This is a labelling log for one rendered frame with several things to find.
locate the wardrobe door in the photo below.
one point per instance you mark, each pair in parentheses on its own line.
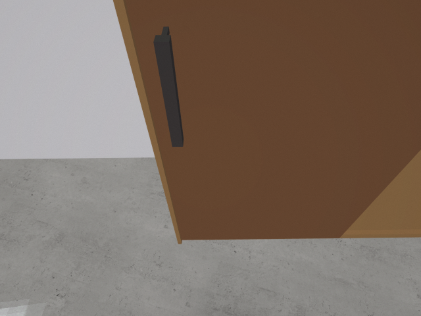
(398,207)
(296,114)

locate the handle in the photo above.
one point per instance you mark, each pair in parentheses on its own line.
(165,62)

